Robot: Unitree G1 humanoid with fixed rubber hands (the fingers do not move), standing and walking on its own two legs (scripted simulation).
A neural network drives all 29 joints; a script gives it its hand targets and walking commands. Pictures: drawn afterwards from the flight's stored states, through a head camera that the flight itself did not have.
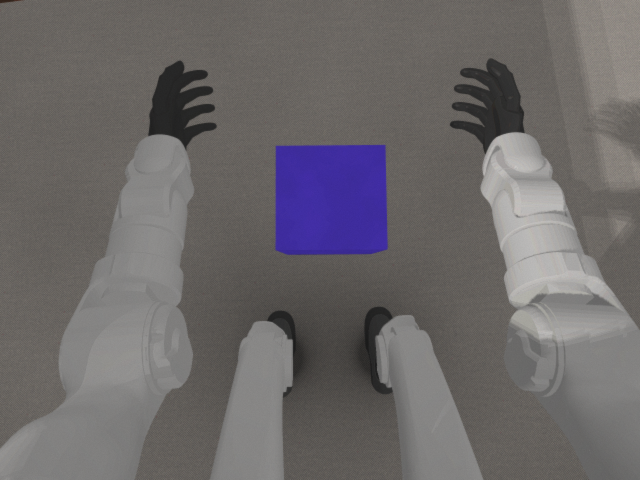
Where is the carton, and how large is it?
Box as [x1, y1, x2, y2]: [276, 145, 387, 254]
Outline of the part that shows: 276,146 276,250 287,254 372,253 387,248 384,145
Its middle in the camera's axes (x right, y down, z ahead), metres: +0.02 -0.07 +0.85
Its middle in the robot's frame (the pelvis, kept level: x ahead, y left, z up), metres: +0.47 -0.01 -0.51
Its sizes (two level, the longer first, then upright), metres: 0.210 0.200 0.250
